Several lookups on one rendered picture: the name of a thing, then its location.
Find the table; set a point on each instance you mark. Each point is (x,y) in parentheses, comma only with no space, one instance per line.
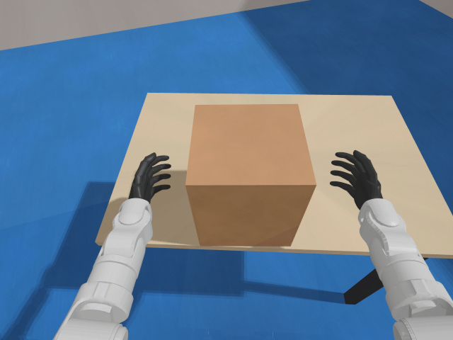
(371,125)

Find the carton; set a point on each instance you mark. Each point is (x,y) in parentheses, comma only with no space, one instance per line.
(250,177)

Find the left robot upper arm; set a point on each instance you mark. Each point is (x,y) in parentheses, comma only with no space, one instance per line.
(88,329)

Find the robot left hand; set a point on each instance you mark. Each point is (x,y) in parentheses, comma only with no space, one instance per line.
(144,179)

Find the right robot forearm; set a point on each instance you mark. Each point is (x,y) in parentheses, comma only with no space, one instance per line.
(411,290)

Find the left robot forearm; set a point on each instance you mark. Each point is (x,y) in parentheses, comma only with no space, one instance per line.
(107,294)

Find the right robot upper arm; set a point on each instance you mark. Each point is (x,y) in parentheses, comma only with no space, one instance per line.
(424,328)

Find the robot right hand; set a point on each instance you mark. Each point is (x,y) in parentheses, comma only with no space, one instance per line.
(365,185)

